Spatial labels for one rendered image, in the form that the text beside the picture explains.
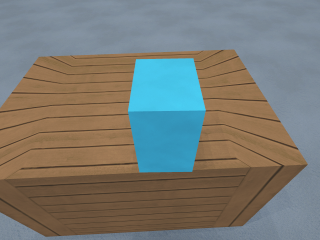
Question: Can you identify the pedestal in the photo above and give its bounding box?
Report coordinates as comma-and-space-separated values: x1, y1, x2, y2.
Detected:
0, 49, 308, 237

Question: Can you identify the carton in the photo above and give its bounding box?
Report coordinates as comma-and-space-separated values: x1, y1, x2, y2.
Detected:
128, 58, 206, 173

